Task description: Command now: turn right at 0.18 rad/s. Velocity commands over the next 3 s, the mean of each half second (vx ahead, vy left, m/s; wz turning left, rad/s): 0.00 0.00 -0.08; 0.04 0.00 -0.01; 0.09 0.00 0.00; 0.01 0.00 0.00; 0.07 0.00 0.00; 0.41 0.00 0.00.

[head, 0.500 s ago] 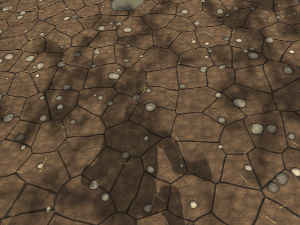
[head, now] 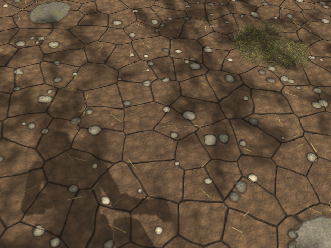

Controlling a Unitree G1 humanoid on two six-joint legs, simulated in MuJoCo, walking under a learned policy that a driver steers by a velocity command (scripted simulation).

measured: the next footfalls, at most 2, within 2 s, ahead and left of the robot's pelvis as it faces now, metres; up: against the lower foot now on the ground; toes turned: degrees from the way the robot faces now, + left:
right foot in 0.14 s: +0.02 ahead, -0.15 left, +0.00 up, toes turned +3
right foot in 1.36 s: +0.13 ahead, -0.14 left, +0.00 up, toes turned +1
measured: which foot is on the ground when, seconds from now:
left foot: down 0.00-1.00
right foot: up 0.00-0.12, down 0.14-1.00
